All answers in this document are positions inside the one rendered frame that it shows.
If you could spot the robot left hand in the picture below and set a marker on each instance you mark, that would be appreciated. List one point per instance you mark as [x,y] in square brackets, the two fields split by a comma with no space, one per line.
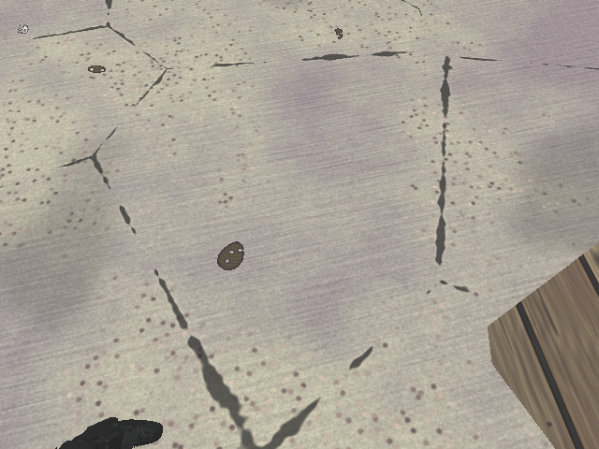
[113,434]

